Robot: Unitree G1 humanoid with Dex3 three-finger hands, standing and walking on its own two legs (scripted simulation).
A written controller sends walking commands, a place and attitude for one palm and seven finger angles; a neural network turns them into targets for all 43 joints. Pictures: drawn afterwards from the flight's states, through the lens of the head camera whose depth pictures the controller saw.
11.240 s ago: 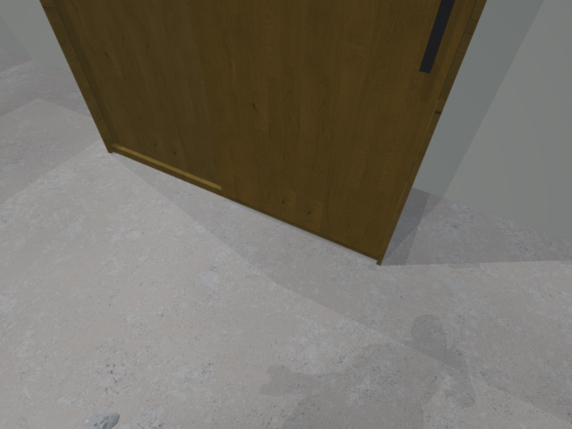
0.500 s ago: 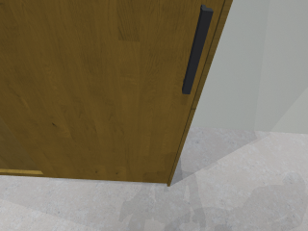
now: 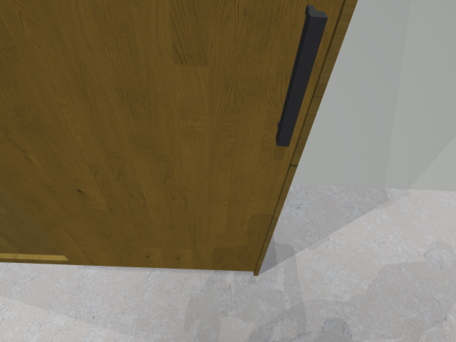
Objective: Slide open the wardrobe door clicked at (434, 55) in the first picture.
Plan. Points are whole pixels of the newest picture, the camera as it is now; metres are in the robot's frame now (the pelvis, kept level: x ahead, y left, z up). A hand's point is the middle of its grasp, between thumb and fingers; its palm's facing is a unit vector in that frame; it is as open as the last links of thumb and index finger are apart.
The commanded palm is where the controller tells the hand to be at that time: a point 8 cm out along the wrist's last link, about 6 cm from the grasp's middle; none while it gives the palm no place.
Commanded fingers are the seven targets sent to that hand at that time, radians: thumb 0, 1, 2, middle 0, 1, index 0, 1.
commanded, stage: come to a stop and stand still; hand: right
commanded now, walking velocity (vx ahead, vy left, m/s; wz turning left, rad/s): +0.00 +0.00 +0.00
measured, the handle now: (294, 83) +0.51 -0.07 +0.22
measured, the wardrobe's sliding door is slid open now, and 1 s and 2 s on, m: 0.00 0.00 0.00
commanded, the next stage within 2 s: look again from close up in 0.42 s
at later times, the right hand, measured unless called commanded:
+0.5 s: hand out of the picture +0.05 -0.16 -0.17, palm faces +0.02 +0.98 -0.22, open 7.4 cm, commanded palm none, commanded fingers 0.00 -0.90 -0.90 0.20 0.30 0.20 0.30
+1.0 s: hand out of the picture +0.05 -0.16 -0.17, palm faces +0.02 +0.97 -0.23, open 7.4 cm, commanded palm none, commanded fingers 0.00 -0.90 -0.90 0.20 0.30 0.20 0.30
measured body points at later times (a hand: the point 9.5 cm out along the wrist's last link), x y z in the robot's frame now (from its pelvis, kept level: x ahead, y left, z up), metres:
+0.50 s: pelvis +0.02 +0.02 +0.00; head +0.03 +0.03 +0.45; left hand +0.04 +0.26 -0.16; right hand +0.05 -0.21 -0.15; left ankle +0.04 +0.12 -0.74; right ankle -0.01 -0.08 -0.74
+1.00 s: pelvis +0.02 +0.03 +0.00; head +0.03 +0.04 +0.45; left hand +0.03 +0.27 -0.16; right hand +0.05 -0.21 -0.15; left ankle +0.04 +0.12 -0.74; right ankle -0.01 -0.08 -0.74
